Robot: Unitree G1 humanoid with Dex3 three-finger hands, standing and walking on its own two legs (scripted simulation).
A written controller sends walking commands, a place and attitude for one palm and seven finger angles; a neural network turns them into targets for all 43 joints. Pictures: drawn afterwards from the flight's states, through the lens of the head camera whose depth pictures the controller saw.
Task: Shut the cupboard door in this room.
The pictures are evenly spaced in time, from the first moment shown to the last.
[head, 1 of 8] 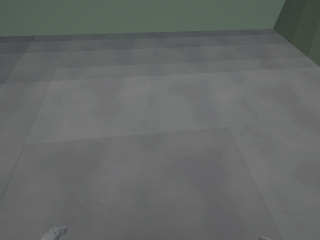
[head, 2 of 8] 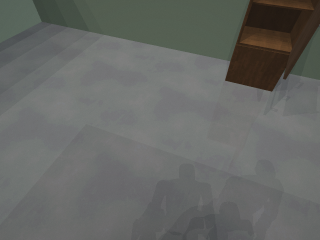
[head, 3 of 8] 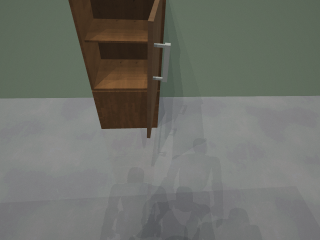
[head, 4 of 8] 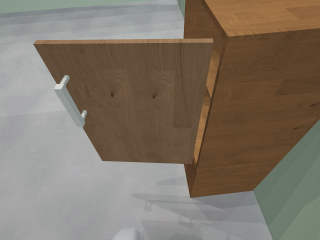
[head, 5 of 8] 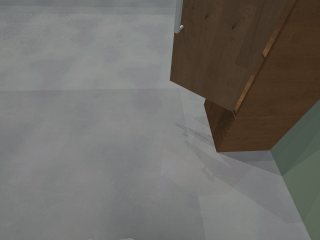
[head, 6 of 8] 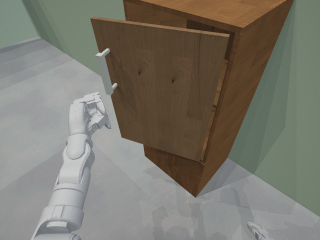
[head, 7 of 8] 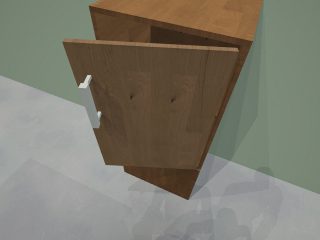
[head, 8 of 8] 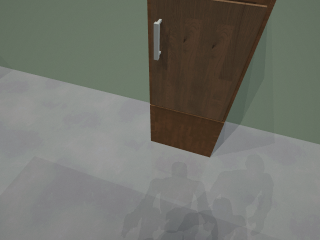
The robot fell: no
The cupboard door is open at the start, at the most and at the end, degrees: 81 81 0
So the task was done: yes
